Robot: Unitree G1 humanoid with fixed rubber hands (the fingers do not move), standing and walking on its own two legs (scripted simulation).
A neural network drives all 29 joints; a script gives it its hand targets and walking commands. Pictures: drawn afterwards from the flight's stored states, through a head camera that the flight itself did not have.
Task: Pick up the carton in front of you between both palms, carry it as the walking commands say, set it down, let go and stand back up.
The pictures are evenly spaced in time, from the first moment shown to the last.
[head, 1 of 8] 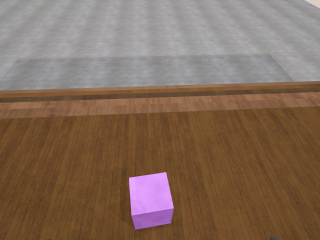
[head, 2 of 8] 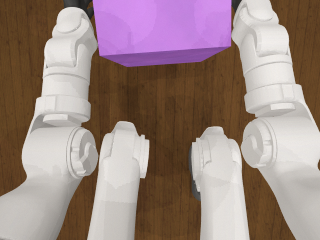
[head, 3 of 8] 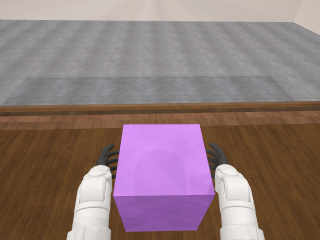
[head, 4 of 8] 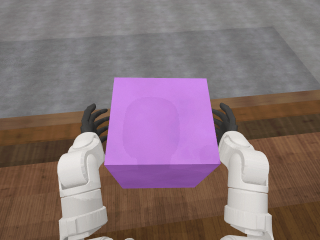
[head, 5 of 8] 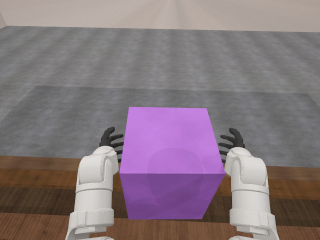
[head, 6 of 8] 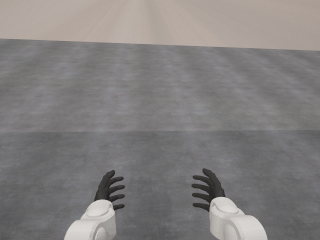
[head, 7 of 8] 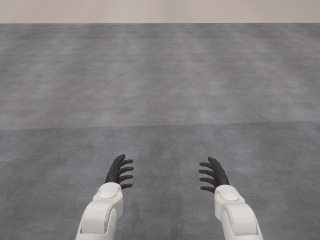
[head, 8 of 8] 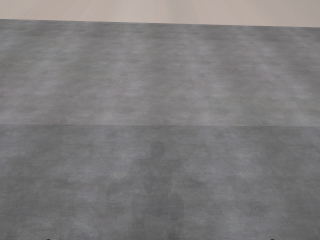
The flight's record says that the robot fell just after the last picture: no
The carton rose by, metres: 0.70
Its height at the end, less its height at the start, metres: -1.03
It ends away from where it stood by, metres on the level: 3.25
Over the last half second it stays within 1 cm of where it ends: yes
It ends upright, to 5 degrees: no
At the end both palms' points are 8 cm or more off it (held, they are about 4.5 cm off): yes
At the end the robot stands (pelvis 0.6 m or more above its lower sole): yes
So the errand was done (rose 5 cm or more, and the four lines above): no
